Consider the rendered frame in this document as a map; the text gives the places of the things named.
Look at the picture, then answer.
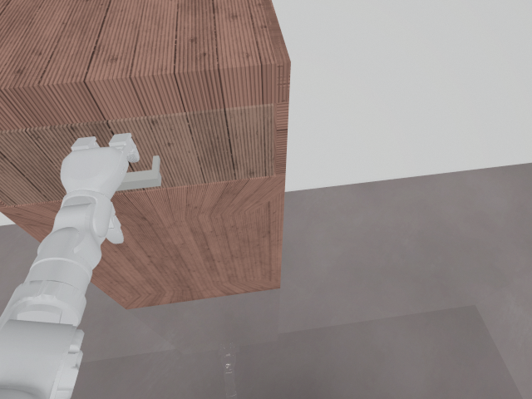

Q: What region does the left robot hand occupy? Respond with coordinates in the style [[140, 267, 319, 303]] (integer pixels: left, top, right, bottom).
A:
[[61, 133, 140, 244]]

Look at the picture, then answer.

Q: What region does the handle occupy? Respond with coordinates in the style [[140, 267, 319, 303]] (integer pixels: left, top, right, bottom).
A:
[[116, 155, 161, 191]]

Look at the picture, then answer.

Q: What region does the robot left forearm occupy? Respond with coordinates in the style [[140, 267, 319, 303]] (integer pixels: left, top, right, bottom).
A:
[[0, 190, 112, 331]]

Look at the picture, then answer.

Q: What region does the left robot upper arm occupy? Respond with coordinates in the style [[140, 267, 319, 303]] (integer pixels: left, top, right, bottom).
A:
[[0, 319, 84, 399]]

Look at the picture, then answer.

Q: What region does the cabinet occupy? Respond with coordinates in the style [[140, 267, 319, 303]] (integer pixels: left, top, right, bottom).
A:
[[0, 0, 291, 309]]

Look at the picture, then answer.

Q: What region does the drawer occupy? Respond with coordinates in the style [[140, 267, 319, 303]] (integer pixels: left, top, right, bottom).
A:
[[0, 103, 274, 206]]

